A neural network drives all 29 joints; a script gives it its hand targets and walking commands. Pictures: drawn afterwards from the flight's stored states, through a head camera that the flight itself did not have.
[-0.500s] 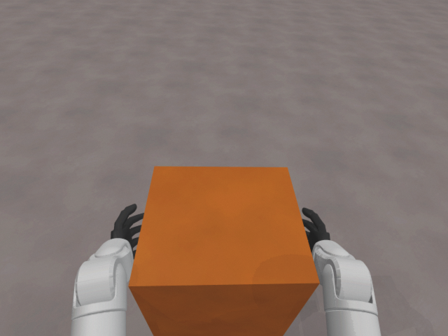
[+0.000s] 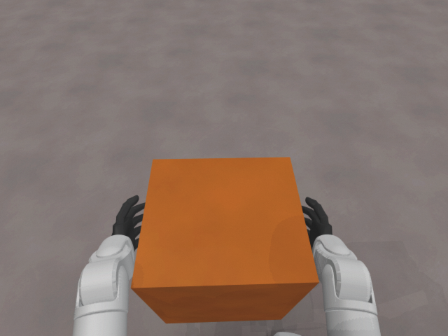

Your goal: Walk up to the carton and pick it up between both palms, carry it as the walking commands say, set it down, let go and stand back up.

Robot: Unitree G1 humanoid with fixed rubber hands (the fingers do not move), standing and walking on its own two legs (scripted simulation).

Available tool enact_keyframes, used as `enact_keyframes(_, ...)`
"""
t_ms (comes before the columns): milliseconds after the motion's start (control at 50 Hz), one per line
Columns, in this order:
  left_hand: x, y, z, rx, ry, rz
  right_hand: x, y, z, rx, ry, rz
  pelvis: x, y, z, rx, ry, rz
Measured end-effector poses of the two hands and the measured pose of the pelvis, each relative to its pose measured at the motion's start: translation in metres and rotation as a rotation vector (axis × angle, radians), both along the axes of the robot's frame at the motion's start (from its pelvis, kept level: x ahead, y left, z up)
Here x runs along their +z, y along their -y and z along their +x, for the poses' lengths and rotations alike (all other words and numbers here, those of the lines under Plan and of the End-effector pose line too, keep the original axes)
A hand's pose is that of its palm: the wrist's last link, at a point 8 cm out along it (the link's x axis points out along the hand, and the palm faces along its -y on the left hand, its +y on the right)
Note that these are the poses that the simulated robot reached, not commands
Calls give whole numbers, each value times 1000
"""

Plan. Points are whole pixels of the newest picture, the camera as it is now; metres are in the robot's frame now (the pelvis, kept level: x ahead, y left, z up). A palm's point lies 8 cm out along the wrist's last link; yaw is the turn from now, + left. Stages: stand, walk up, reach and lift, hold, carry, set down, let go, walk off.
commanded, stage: hold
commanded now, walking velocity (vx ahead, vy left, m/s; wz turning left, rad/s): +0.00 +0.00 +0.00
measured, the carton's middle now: (223, 247) +0.29 +0.01 -0.04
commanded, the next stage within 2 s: set down in 0.16 s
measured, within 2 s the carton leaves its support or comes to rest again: neither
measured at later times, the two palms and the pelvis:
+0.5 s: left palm (140, 249) +0.27 +0.16 -0.01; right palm (327, 253) +0.25 -0.18 -0.01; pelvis -0.01 +0.00 +0.00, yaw +0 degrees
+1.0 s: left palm (154, 243) +0.31 +0.16 -0.06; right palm (319, 248) +0.29 -0.19 -0.07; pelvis -0.02 -0.01 -0.03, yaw +0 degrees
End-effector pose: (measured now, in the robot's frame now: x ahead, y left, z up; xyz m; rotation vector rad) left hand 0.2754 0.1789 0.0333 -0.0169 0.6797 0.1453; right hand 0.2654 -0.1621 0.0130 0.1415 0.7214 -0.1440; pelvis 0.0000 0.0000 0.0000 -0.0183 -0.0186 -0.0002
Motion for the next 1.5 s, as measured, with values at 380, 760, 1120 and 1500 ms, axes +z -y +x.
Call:
enact_keyframes(380, -15, 16, 0, -59, 1, -35, 1, 16, -18, -36, 6, -60, 0, -1, -10, -1, 14, 0)
enact_keyframes(760, -60, 20, 21, -81, -29, 13, -48, 20, 9, 39, -23, -105, -9, 8, -15, 1, 39, 17)
enact_keyframes(1120, -120, 23, 42, -99, -46, 28, -110, 24, 28, 29, -40, -89, -41, 11, -26, 5, -151, 32)
enact_keyframes(1500, -187, 18, 69, -91, -37, 42, -178, 19, 62, 41, -30, -88, -95, 14, -33, 15, -357, 44)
